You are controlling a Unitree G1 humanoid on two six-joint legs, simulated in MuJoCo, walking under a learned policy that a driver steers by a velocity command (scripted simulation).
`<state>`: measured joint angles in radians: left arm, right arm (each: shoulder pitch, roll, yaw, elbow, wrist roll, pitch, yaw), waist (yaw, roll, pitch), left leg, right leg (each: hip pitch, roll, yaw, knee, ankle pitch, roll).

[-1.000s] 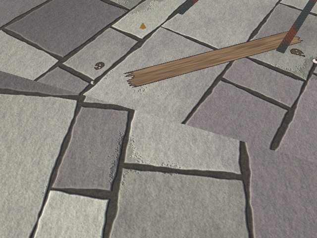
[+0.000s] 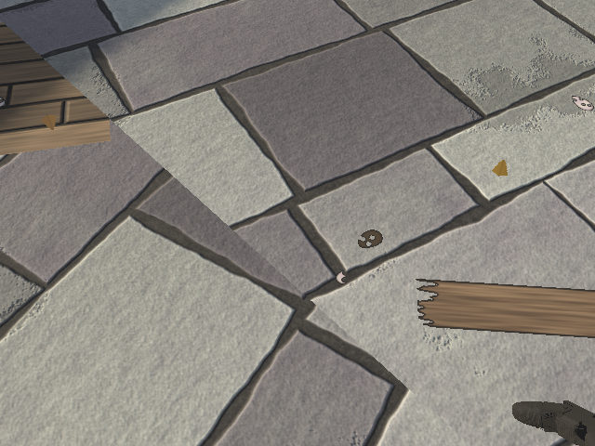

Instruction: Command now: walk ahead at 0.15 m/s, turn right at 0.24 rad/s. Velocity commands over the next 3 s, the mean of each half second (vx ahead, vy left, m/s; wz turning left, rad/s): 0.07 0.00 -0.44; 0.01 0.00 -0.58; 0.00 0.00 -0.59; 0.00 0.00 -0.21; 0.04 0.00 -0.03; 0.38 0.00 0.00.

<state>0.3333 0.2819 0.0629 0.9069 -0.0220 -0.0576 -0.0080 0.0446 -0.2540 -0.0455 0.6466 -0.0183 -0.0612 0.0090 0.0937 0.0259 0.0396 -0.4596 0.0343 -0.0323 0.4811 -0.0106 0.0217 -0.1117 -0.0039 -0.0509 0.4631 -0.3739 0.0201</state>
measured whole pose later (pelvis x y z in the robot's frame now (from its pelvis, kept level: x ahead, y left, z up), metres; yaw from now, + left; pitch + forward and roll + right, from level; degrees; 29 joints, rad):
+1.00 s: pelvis +0.07 +0.00 +0.01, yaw -35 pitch +2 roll +0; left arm 0.19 0.36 0.10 0.63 -0.02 0.06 0.02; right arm 0.13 -0.27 -0.08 0.75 -0.01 -0.01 -0.03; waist 0.00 -0.05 0.03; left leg -0.25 0.00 0.00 0.45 -0.24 0.01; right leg -0.53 0.08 0.11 1.11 -0.46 0.06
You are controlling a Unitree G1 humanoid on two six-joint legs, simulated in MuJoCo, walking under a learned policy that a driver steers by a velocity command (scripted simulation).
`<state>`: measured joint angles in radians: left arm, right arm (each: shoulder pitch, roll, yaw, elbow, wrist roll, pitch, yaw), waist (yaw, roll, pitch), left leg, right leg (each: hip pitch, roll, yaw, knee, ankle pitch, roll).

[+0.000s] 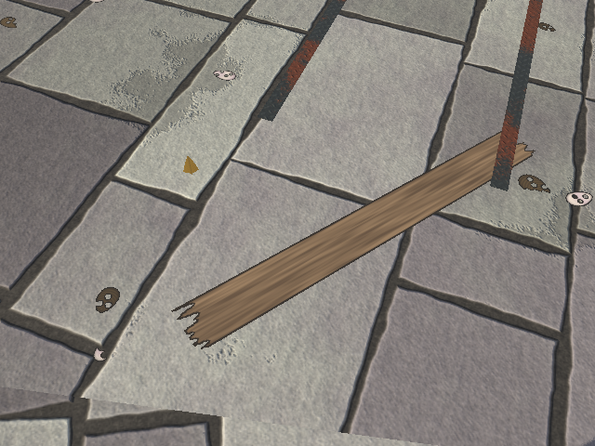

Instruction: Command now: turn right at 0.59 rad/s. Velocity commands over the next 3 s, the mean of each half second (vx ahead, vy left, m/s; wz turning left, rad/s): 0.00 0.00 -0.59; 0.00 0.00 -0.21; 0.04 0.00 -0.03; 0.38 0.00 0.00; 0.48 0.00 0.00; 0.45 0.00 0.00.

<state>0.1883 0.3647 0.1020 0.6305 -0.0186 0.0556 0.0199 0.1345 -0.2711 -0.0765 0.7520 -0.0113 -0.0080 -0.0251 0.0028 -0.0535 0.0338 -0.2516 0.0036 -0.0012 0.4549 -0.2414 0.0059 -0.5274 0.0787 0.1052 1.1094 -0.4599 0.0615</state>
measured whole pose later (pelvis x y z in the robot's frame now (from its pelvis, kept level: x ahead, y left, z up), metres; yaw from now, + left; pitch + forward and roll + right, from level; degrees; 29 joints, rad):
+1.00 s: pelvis +0.03 -0.03 -0.01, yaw -22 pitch -1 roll +0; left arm 0.21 0.26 0.04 0.68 0.01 0.03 0.01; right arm 0.15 -0.24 -0.02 0.71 -0.01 -0.02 0.00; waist 0.01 -0.01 0.03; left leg -0.22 -0.01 -0.01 0.53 -0.30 0.01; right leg -0.23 0.05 0.13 0.53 -0.28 0.01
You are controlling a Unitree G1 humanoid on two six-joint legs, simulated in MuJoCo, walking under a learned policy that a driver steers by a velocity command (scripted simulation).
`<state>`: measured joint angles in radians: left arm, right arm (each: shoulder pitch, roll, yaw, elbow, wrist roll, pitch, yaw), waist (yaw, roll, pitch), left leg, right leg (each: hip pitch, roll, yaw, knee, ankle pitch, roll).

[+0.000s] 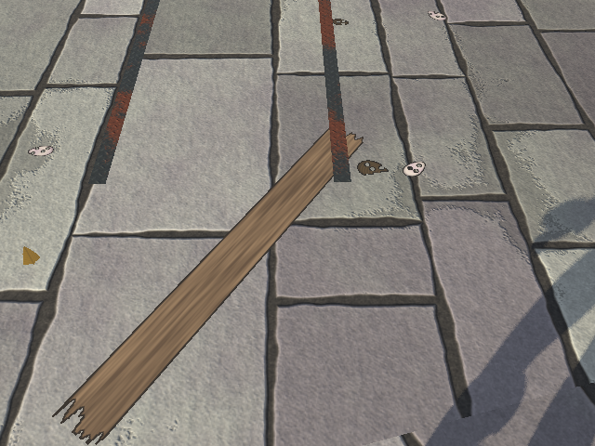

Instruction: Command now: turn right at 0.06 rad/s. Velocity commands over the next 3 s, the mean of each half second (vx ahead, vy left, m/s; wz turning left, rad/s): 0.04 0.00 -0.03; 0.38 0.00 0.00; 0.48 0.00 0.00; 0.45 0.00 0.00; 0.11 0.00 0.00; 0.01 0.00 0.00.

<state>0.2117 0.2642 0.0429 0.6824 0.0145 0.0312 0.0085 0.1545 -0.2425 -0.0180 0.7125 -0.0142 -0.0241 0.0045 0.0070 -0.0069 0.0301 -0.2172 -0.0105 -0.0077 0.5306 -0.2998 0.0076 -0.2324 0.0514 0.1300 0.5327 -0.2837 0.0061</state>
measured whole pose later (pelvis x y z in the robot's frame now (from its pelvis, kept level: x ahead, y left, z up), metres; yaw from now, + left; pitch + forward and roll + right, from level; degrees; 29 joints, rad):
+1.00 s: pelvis +0.19 -0.03 +0.01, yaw +0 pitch +2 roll -1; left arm 0.46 0.23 0.03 0.81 -0.01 -0.07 0.01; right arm 0.08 -0.28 -0.03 0.71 0.02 -0.08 0.05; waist 0.08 0.05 0.02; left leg -0.66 0.08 0.00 0.66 0.02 -0.01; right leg 0.08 0.04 -0.01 0.18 -0.29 -0.04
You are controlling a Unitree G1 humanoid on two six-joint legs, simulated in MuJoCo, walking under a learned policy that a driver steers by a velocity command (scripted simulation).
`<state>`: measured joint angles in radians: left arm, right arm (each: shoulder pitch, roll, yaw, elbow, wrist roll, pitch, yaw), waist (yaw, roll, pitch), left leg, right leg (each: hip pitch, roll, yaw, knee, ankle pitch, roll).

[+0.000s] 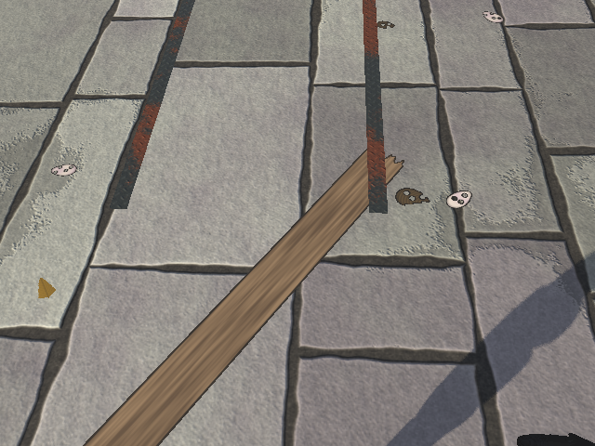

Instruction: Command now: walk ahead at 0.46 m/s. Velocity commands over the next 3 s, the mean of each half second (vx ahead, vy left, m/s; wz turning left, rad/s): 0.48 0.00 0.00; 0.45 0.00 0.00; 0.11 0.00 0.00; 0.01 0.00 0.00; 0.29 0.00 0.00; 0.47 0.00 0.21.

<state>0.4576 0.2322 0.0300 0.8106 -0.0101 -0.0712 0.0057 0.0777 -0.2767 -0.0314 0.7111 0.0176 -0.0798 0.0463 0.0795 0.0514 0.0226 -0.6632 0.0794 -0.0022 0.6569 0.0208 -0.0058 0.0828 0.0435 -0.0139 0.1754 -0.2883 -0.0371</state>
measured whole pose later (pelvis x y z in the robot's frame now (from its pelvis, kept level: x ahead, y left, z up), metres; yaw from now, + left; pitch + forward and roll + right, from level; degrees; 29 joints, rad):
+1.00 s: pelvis +0.56 -0.02 +0.01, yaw +0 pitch +1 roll -1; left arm 0.32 0.27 0.04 0.84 0.01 -0.08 -0.01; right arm 0.13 -0.29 -0.04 0.78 0.00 -0.06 0.01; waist 0.05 0.05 0.04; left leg -0.64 0.10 -0.04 0.73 -0.03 -0.02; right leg -0.10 0.06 -0.05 0.25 -0.17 -0.05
